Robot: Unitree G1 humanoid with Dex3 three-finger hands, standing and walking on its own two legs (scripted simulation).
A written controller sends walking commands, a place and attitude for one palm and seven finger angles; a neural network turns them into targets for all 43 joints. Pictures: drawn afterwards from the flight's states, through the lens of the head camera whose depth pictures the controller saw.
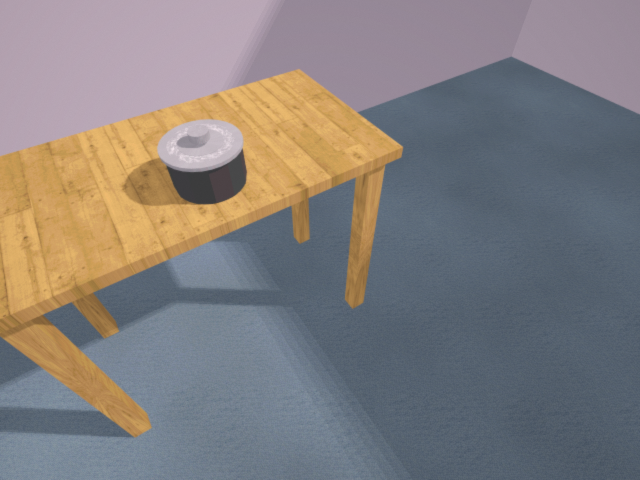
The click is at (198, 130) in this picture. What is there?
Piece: lid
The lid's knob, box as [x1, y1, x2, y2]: [187, 125, 209, 143]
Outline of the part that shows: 187,130 188,138 192,143 202,143 208,140 209,138 207,127 204,125 194,125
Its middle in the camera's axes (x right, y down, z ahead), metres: -0.24 -0.20 +0.75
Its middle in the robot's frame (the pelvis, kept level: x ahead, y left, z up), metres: +0.69 +0.28 +0.05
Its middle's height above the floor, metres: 0.82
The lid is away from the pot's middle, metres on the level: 0.00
